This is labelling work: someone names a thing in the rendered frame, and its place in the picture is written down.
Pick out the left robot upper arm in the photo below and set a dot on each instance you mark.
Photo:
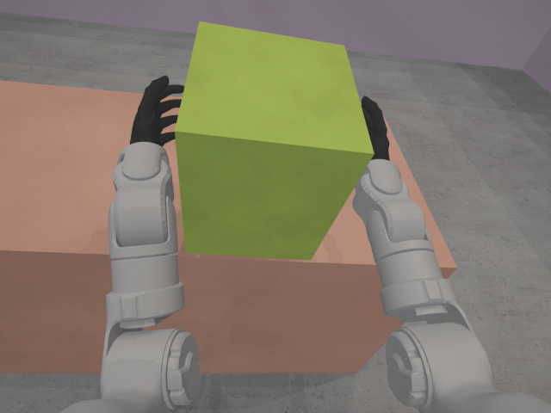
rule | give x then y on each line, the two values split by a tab
149	371

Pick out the carton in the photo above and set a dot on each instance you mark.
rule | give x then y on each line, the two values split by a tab
270	142

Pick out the right robot upper arm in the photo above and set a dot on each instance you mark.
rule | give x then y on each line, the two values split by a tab
441	368

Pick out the left robot hand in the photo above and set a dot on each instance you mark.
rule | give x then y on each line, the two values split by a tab
147	124

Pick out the left robot forearm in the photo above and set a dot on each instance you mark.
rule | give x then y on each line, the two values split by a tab
141	232

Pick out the right robot forearm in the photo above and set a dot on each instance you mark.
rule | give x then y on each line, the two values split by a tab
413	286

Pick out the pedestal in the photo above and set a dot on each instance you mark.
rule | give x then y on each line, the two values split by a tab
58	148

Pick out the right robot hand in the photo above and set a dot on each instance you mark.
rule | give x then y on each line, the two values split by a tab
377	129

